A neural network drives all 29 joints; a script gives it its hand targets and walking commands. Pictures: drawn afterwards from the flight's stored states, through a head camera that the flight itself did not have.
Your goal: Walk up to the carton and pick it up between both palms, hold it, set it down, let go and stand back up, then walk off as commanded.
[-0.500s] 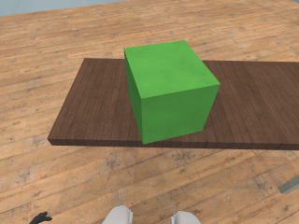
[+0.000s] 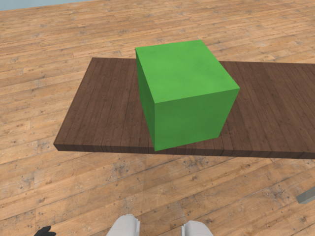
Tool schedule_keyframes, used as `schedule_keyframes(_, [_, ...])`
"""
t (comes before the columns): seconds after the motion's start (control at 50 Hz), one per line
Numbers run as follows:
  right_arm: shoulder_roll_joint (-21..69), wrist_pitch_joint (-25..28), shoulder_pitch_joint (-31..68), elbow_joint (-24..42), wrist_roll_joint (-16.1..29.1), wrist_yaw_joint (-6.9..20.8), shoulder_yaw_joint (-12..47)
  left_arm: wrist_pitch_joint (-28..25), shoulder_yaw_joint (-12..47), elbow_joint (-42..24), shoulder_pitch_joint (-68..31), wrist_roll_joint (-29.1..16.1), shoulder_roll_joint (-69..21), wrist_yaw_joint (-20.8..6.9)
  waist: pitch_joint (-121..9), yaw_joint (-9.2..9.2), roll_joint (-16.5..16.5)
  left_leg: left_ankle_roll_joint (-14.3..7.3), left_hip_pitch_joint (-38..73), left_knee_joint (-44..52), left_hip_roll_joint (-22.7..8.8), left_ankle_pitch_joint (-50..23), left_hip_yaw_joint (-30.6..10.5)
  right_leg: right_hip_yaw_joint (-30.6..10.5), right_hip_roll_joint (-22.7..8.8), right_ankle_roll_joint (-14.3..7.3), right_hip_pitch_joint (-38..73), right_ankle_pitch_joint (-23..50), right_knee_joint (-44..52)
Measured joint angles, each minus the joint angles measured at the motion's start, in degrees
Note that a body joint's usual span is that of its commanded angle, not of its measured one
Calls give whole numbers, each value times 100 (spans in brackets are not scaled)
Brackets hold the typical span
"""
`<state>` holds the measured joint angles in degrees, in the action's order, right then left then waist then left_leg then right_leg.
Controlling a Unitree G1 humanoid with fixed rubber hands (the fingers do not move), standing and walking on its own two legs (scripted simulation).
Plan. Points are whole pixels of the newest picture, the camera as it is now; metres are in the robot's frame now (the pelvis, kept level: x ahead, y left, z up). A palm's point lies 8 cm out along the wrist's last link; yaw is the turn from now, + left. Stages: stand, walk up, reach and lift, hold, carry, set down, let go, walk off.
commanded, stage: walk up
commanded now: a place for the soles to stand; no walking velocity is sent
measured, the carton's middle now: (178, 94) +0.53 -0.04 +0.04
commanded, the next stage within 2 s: none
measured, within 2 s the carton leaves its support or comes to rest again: neither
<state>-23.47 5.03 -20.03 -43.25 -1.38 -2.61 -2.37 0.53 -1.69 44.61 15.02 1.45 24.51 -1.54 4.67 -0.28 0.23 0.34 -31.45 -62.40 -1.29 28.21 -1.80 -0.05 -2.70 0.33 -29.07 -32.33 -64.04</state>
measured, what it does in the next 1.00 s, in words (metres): steps on the spot: right foot, then left foot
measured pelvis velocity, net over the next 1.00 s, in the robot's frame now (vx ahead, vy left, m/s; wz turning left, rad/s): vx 0.09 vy -0.02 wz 0.01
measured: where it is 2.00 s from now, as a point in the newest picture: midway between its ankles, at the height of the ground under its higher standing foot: outside the picture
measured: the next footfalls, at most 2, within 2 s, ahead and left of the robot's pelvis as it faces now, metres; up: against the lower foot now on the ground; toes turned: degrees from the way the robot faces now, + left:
right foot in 0.24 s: +0.11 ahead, -0.18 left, +0.00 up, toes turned -2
left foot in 0.86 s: +0.19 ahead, +0.06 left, +0.00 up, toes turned +1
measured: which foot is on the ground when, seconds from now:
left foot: down 0.00-0.26, up 0.28-0.84, down 0.86-1.00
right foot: up 0.00-0.22, down 0.24-0.88, up 0.90-1.00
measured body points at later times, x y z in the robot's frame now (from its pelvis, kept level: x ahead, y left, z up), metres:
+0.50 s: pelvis +0.05 -0.12 +0.01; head +0.08 -0.12 +0.46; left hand +0.12 +0.21 -0.09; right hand +0.13 -0.44 -0.09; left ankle +0.06 +0.04 -0.61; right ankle +0.07 -0.18 -0.66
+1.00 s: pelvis +0.09 -0.02 +0.01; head +0.13 +0.01 +0.46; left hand +0.17 +0.30 -0.11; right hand +0.18 -0.34 -0.07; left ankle +0.14 +0.06 -0.66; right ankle +0.09 -0.17 -0.64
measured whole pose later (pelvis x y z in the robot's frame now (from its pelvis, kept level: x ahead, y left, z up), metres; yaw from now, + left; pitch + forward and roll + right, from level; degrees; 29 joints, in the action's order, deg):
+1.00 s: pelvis +0.09 -0.02 +0.01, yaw +1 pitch -3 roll -5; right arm -23.4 4.2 -17.2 -43.7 -0.8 -3.4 -2.4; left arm -0.4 -1.7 44.6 14.9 1.3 24.3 1.0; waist 8.8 -0.3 1.6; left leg -3.1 -30.7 -61.3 -2.4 27.7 1.2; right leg 2.0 0.0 -0.9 -26.1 -32.4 -63.3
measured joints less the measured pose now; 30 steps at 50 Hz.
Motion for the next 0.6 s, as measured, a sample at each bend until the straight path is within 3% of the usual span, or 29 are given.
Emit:
schedule_keyframes(0.06, [0,64,-18,-35,39,-8,-1,93,-1,-4,-10,0,14,-5,-32,0,-20,25,1,0,-144,73,-3,0,153,0,-234,-38,-267])
schedule_keyframes(0.14, [0,65,-19,-41,20,-63,0,93,-1,-5,-120,0,53,-25,43,-1,-200,158,0,0,-298,106,-75,-2,163,0,-540,-39,-274])
schedule_keyframes(0.24, [1,65,-20,-41,-24,-78,0,88,0,-6,-145,0,57,-74,64,-3,-479,161,-3,-26,-458,234,-261,-6,163,0,-605,-4,-203])
schedule_keyframes(0.28, [3,26,-18,-49,-36,-85,-6,29,-1,-7,-144,0,39,-74,103,-5,-503,161,-3,-147,-505,301,-445,171,206,-120,-544,270,-230])
schedule_keyframes(0.36, [2,-63,105,-45,16,-96,-14,-38,0,-3,63,0,1,-74,166,-10,-576,162,-58,-1013,-136,440,-434,330,210,-405,-242,62,-181])
schedule_keyframes(0.48, [1,-81,176,-46,79,-98,-15,-125,-2,-8,181,0,0,36,232,-7,-402,162,-61,-1232,31,41,173,344,224,-410,191,155,315])
schedule_keyframes(0.6, [1,-275,176,-47,87,-98,-15,-308,-2,-5,181,0,0,159,404,-7,-28,161,-60,-1231,29,-229,201,344,274,-410,437,111,463])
